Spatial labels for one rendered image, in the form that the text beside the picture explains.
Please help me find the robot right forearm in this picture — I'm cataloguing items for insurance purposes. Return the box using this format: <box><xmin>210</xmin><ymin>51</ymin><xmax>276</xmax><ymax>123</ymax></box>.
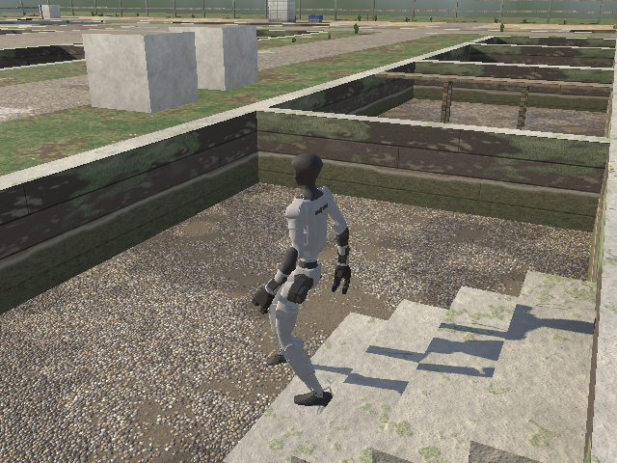
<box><xmin>335</xmin><ymin>228</ymin><xmax>350</xmax><ymax>266</ymax></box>

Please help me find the robot left hand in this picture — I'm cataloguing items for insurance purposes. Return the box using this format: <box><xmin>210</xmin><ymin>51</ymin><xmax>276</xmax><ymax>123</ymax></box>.
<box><xmin>252</xmin><ymin>288</ymin><xmax>277</xmax><ymax>314</ymax></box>

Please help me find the robot head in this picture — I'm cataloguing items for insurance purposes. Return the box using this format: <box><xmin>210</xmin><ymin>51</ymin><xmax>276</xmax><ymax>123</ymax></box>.
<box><xmin>291</xmin><ymin>153</ymin><xmax>324</xmax><ymax>201</ymax></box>

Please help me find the robot right hand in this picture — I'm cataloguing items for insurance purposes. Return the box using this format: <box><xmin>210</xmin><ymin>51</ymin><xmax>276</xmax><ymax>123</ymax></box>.
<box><xmin>332</xmin><ymin>265</ymin><xmax>351</xmax><ymax>294</ymax></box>

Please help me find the right robot upper arm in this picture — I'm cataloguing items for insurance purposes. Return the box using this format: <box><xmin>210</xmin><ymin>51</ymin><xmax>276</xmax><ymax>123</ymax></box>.
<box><xmin>317</xmin><ymin>186</ymin><xmax>347</xmax><ymax>235</ymax></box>

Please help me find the left robot thigh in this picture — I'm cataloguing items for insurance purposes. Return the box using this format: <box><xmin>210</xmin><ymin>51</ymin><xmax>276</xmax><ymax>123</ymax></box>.
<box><xmin>276</xmin><ymin>276</ymin><xmax>309</xmax><ymax>353</ymax></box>

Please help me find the left robot upper arm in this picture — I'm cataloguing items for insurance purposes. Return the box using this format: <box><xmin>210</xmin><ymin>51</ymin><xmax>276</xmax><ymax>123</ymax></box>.
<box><xmin>285</xmin><ymin>201</ymin><xmax>306</xmax><ymax>260</ymax></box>

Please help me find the robot left forearm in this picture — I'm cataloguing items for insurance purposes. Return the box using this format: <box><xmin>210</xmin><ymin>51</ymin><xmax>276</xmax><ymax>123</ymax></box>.
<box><xmin>265</xmin><ymin>247</ymin><xmax>298</xmax><ymax>295</ymax></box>

